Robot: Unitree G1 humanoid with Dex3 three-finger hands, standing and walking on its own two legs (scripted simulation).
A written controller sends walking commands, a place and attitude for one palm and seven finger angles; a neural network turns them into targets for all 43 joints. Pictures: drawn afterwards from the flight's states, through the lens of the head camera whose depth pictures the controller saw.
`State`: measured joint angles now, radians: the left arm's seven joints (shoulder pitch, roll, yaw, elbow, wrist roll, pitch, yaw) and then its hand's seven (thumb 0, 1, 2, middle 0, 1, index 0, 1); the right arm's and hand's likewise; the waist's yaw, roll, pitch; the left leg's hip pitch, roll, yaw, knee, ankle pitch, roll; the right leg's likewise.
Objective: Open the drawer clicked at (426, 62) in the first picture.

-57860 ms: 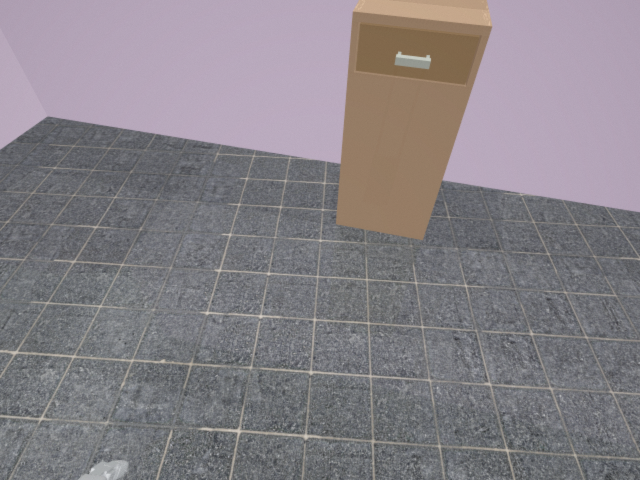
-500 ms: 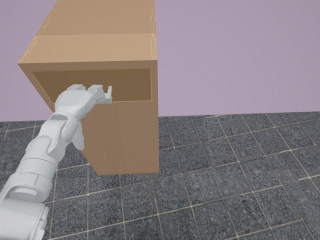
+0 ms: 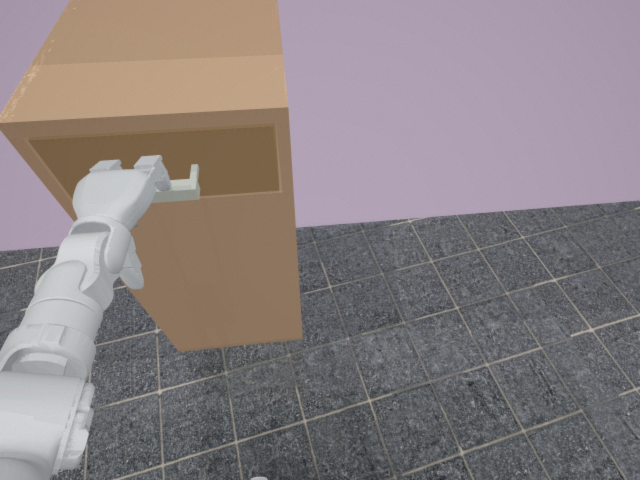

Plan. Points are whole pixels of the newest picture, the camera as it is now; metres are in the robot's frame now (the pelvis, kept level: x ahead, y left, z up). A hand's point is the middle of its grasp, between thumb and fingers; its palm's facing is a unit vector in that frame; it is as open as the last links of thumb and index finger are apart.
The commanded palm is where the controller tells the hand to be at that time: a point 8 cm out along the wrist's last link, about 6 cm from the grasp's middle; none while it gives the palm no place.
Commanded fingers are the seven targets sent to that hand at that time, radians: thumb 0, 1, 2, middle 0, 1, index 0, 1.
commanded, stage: lower the fingers behind the handle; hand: left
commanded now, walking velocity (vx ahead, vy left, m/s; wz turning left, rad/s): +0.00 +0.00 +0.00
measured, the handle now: (165, 181) +0.54 +0.24 +0.03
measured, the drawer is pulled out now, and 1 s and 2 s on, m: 0.00 0.00 0.00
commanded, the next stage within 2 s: lift the fingers back up to retry in 0.80 s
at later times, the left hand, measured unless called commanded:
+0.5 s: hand (138, 216) +0.45 +0.26 +0.05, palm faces -0.05 +0.02 -1.00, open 13.9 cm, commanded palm +0.43 +0.26 +0.07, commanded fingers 0.00 -0.50 0.30 -0.30 -1.20 -0.30 -1.20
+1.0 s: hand (139, 219) +0.45 +0.26 +0.05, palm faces -0.01 +0.01 -1.00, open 13.9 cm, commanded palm +0.43 +0.25 +0.08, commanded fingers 0.00 -0.50 0.30 -0.30 -1.20 -0.30 -1.20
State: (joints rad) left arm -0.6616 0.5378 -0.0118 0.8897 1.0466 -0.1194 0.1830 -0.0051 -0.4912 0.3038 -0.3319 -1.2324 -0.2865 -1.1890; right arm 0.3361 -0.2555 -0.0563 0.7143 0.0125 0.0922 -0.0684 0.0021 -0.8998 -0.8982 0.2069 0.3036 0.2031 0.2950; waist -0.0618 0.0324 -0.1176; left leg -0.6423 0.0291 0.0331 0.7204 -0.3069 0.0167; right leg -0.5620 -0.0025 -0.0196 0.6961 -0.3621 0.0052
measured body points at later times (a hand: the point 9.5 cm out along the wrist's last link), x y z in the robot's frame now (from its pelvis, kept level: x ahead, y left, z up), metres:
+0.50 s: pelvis -0.01 +0.00 -0.01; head +0.06 -0.01 +0.44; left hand +0.45 +0.25 +0.10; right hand +0.02 -0.27 -0.14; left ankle +0.02 +0.11 -0.71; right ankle -0.02 -0.13 -0.71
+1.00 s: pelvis -0.01 +0.00 -0.01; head +0.06 +0.00 +0.44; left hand +0.44 +0.25 +0.10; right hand +0.03 -0.27 -0.14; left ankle +0.02 +0.11 -0.71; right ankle -0.02 -0.13 -0.71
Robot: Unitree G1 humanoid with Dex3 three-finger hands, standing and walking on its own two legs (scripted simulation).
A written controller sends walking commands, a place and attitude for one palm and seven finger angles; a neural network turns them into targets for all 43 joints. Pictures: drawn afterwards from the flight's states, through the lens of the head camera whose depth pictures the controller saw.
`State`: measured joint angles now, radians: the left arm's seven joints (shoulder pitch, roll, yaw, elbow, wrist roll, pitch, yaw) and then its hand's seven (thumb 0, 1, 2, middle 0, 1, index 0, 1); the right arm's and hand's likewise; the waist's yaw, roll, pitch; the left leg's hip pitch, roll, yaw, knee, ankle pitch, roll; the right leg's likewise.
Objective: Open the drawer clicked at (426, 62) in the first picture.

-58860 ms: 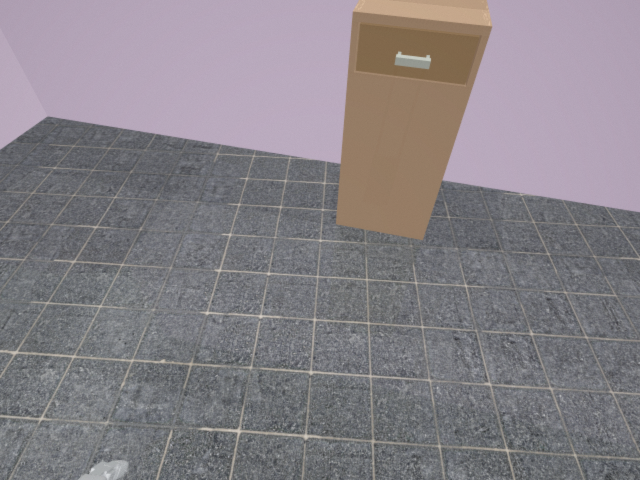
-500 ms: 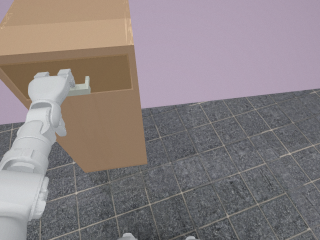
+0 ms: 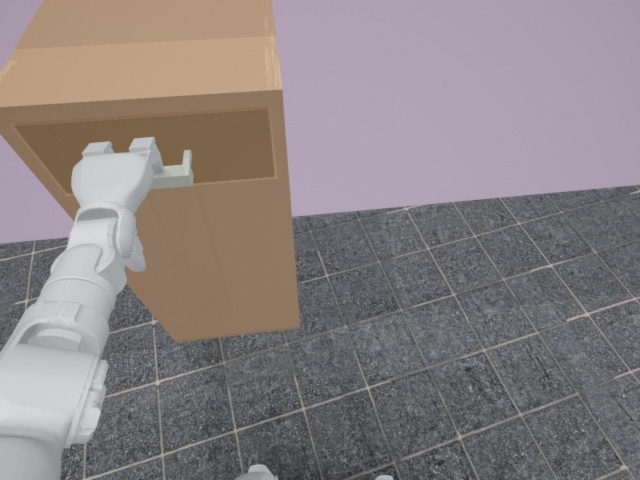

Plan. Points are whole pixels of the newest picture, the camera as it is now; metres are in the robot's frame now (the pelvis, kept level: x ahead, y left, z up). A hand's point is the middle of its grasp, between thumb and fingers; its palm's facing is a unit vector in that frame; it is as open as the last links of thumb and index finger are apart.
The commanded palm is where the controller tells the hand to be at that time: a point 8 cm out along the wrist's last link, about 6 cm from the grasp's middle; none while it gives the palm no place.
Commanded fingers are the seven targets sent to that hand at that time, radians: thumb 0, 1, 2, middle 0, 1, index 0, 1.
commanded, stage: lift the fingers back up to retry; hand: left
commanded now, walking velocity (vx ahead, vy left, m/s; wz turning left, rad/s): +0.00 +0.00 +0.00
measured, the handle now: (157, 168) +0.55 +0.25 +0.04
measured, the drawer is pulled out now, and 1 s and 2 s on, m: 0.00 0.00 0.00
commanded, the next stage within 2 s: re-aim the fingers above the handle in 0.68 s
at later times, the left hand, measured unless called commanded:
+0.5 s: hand (116, 175) +0.47 +0.26 +0.10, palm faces +0.06 -0.02 -1.00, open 13.9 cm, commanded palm +0.44 +0.26 +0.16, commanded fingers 0.00 -0.50 0.30 -0.30 -1.20 -0.30 -1.20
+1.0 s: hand (123, 181) +0.46 +0.25 +0.10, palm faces +0.02 -0.02 -1.00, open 13.9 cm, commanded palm +0.44 +0.25 +0.16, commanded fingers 0.00 -0.50 0.30 -0.30 -1.20 -0.30 -1.20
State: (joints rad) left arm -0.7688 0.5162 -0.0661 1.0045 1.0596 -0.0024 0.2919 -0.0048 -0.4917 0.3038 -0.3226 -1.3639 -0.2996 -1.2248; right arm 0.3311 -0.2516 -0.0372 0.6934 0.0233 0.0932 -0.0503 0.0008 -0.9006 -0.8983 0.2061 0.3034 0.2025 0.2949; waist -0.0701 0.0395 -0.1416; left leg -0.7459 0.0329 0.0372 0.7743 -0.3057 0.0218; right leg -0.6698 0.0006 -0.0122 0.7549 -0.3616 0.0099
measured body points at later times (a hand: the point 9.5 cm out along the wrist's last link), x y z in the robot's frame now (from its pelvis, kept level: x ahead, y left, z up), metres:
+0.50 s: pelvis +0.04 +0.00 +0.02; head +0.09 -0.01 +0.46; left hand +0.47 +0.26 +0.15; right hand +0.09 -0.27 -0.12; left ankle +0.03 +0.11 -0.71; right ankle +0.00 -0.13 -0.71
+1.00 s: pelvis +0.04 -0.01 +0.02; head +0.09 -0.03 +0.46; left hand +0.46 +0.25 +0.15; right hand +0.14 -0.28 -0.12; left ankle +0.03 +0.11 -0.71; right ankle +0.00 -0.13 -0.71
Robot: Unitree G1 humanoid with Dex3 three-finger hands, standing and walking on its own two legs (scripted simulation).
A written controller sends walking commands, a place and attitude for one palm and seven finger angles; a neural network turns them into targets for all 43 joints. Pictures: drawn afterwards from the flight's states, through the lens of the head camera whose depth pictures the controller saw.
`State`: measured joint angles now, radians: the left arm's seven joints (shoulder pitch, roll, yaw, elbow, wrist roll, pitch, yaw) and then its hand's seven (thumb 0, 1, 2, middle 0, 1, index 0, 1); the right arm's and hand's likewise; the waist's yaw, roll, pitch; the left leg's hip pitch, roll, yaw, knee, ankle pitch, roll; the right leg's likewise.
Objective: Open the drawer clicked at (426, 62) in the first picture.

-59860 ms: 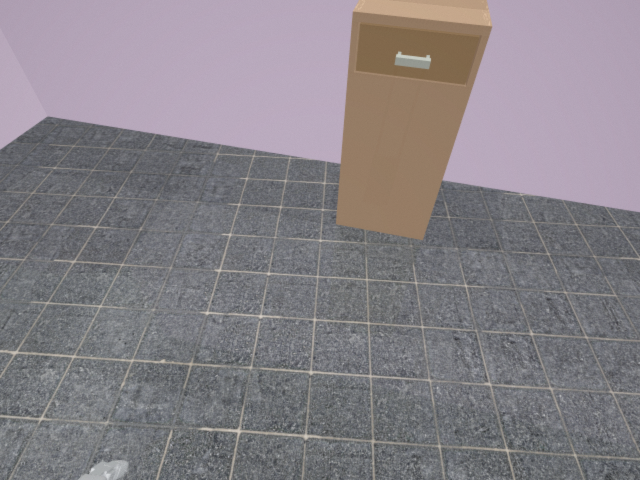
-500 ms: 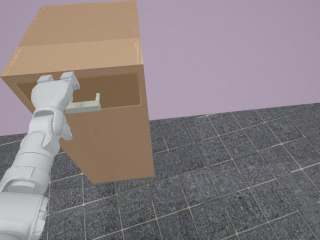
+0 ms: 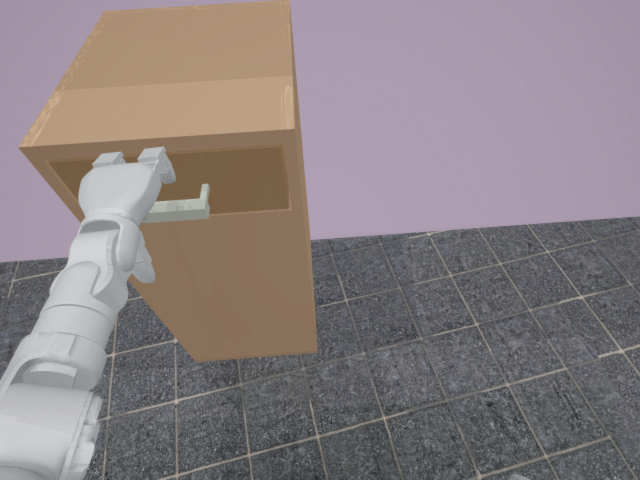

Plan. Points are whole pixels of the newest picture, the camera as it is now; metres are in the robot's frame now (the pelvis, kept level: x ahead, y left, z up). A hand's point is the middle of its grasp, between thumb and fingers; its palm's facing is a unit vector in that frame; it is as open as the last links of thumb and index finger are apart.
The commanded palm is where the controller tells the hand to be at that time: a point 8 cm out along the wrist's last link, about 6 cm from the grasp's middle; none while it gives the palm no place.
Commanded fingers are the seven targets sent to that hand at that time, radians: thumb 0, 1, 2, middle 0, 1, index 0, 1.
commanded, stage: re-aim the fingers above the handle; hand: left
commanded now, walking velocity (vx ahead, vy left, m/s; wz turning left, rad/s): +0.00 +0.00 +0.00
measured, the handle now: (176, 201) +0.52 +0.25 +0.02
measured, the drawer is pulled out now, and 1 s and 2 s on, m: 0.00 0.00 0.00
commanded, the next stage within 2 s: lower the fingers behind the handle in 1.80 s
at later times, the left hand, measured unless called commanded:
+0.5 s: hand (126, 230) +0.41 +0.27 +0.08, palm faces -0.01 -0.01 -1.00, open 13.9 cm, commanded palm +0.39 +0.26 +0.14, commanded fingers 0.00 -0.50 0.30 -0.30 -1.20 -0.30 -1.20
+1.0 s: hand (127, 225) +0.42 +0.28 +0.07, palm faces -0.07 -0.02 -1.00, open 13.9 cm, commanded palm +0.40 +0.26 +0.14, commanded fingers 0.00 -0.50 0.30 -0.30 -1.20 -0.30 -1.20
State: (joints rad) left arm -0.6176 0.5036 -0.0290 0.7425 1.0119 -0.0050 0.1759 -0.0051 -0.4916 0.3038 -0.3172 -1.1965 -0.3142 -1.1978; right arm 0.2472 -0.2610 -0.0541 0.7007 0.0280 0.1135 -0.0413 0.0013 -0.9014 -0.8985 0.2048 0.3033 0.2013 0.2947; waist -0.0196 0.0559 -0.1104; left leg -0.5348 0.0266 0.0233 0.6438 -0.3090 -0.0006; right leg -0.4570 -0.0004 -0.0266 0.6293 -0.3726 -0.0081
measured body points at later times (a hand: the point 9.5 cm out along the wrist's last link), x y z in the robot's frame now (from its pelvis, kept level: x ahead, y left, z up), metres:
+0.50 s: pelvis -0.01 +0.00 +0.00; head +0.03 -0.01 +0.45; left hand +0.41 +0.27 +0.13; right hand +0.06 -0.27 -0.13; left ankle +0.00 +0.12 -0.72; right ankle -0.04 -0.11 -0.72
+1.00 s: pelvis -0.01 +0.01 +0.00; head +0.04 -0.01 +0.45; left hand +0.42 +0.28 +0.13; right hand +0.04 -0.26 -0.13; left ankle +0.00 +0.12 -0.72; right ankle -0.04 -0.11 -0.72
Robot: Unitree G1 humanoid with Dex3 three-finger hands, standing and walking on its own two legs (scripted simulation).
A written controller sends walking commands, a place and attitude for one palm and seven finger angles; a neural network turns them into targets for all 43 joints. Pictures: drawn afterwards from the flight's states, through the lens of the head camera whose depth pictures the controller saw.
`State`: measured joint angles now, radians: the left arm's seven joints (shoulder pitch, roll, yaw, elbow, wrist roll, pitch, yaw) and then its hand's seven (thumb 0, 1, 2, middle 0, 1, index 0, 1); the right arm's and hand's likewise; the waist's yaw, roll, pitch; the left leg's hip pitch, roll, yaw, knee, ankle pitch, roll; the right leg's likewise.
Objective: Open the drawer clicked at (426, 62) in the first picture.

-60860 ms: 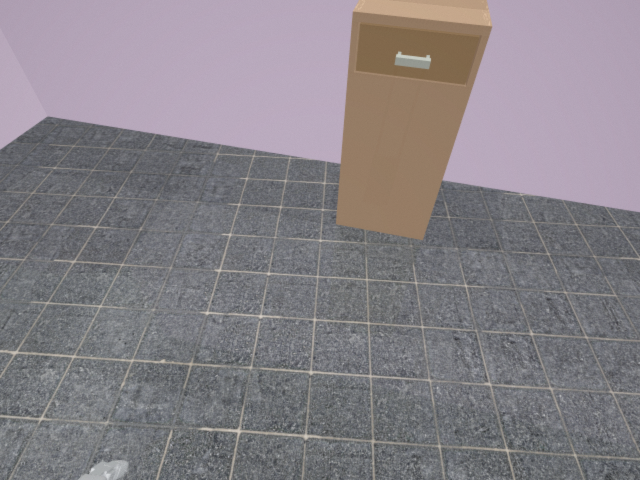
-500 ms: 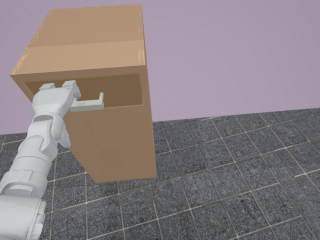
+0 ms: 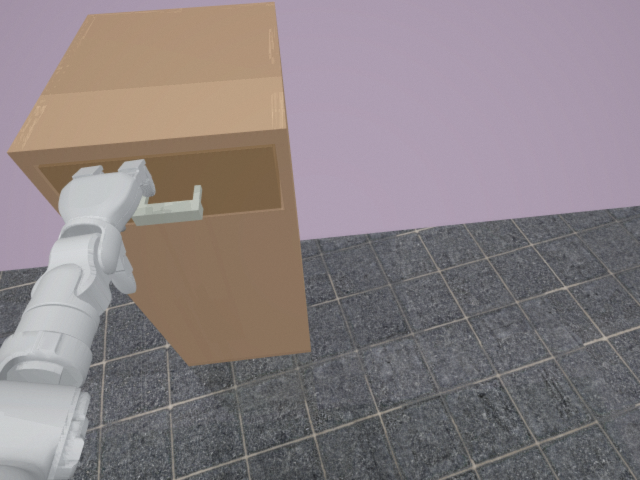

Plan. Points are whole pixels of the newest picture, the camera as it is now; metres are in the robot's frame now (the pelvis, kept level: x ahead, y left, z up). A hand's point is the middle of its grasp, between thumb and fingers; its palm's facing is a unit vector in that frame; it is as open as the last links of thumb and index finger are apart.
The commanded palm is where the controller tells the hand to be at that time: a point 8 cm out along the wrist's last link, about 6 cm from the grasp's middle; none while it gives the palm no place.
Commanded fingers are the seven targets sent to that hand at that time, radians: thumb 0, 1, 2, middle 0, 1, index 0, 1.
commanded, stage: re-aim the fingers above the handle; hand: left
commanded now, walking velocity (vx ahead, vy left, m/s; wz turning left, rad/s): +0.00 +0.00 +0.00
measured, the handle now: (169, 203) +0.52 +0.25 +0.02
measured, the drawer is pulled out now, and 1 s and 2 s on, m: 0.00 0.00 0.00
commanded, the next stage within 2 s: lower the fingers behind the handle in 0.80 s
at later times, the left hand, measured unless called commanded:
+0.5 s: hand (128, 245) +0.40 +0.26 +0.06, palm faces -0.14 -0.05 -0.99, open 13.9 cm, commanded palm +0.40 +0.26 +0.14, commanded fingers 0.00 -0.50 0.30 -0.30 -1.20 -0.30 -1.20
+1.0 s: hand (159, 238) +0.42 +0.23 +0.06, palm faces -0.13 -0.07 -0.99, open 13.9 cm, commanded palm +0.40 +0.25 +0.13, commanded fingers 0.00 -0.50 0.30 -0.30 -1.20 -0.30 -1.20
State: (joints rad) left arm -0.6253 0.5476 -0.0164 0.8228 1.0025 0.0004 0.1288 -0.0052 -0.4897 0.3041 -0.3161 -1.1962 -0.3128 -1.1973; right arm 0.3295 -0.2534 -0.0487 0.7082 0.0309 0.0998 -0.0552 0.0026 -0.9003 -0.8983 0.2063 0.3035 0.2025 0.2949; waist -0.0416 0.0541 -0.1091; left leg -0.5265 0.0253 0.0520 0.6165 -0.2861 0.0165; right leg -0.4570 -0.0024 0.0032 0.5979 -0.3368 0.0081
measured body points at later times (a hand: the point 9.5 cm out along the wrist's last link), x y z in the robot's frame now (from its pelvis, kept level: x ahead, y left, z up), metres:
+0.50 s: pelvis +0.00 -0.01 +0.00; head +0.03 -0.02 +0.45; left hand +0.40 +0.26 +0.12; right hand +0.11 -0.27 -0.13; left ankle +0.00 +0.11 -0.73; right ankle -0.03 -0.13 -0.73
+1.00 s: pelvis +0.00 +0.00 +0.00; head +0.05 -0.01 +0.45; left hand +0.42 +0.23 +0.11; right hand +0.06 -0.28 -0.13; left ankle +0.00 +0.11 -0.73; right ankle -0.03 -0.13 -0.73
